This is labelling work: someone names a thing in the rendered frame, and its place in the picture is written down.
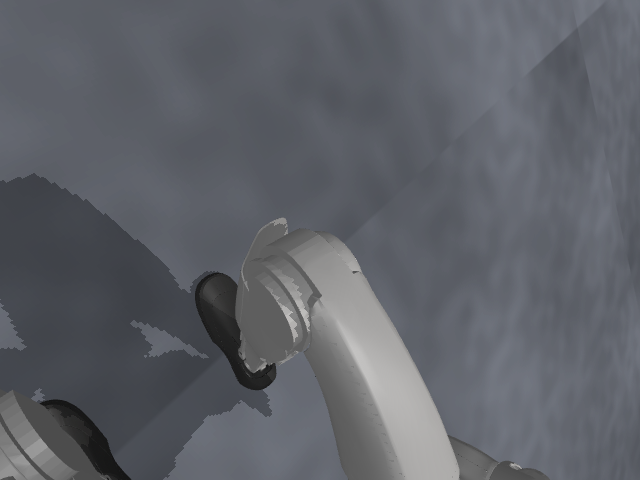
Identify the right robot foot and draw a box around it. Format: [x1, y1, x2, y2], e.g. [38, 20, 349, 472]
[195, 273, 276, 390]

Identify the right robot hand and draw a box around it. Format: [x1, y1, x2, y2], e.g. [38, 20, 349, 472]
[448, 435, 499, 480]

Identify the right robot arm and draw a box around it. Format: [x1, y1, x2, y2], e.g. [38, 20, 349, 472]
[489, 461, 550, 480]

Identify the left robot foot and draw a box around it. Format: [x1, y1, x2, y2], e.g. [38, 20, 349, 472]
[39, 400, 131, 480]

